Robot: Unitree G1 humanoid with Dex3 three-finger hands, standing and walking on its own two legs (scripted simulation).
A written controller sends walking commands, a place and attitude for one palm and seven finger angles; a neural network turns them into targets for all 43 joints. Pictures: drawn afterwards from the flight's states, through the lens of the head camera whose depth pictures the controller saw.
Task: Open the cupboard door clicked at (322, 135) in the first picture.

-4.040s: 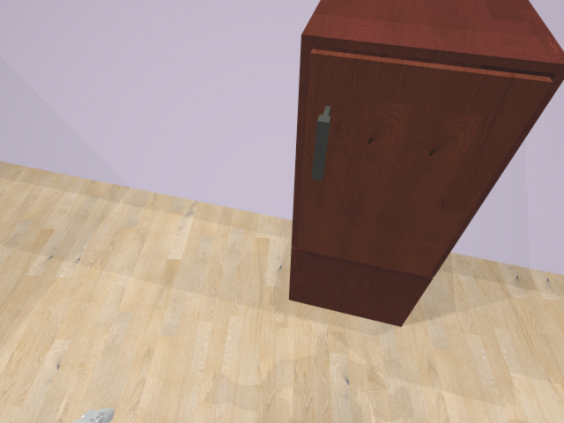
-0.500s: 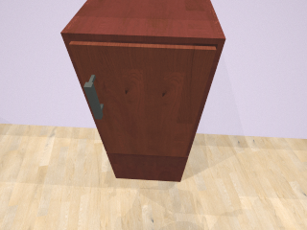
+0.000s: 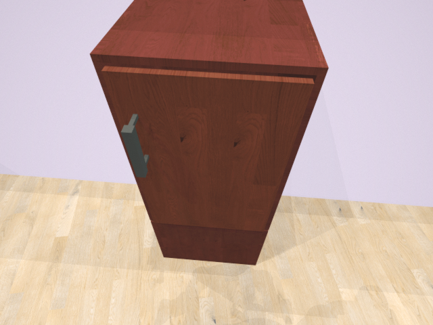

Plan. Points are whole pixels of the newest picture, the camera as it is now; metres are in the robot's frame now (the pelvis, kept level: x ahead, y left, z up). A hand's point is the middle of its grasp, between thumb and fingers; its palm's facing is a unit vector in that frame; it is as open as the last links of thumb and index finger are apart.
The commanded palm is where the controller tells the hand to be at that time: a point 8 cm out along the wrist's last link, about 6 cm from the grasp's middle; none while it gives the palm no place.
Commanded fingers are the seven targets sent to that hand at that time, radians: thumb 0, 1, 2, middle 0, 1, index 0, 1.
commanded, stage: look again from close up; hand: left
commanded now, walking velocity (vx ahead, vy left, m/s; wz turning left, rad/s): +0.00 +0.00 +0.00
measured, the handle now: (138, 146) +0.46 +0.22 +0.04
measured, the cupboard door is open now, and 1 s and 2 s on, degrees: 0 0 0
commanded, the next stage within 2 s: shuffle to correct the standing spot in 0.60 s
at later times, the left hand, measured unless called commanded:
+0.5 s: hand out of the picture +0.04 +0.20 -0.17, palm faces +0.02 -0.97 -0.25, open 7.4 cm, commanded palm none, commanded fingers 0.00 0.90 0.90 -0.20 -0.30 -0.20 -0.30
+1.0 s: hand out of the picture +0.00 +0.20 -0.18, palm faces +0.03 -0.97 -0.25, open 7.4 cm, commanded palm none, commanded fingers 0.00 0.90 0.90 -0.20 -0.30 -0.20 -0.30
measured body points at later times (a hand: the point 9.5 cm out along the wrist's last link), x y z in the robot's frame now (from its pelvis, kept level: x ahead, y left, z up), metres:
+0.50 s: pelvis +0.00 +0.00 +0.00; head +0.02 +0.00 +0.45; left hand +0.04 +0.25 -0.15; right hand +0.06 -0.26 -0.15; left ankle +0.01 +0.14 -0.74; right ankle -0.05 -0.13 -0.74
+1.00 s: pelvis -0.03 +0.00 -0.01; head +0.01 +0.00 +0.44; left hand +0.00 +0.25 -0.16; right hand +0.04 -0.24 -0.16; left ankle +0.01 +0.14 -0.74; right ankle -0.05 -0.13 -0.74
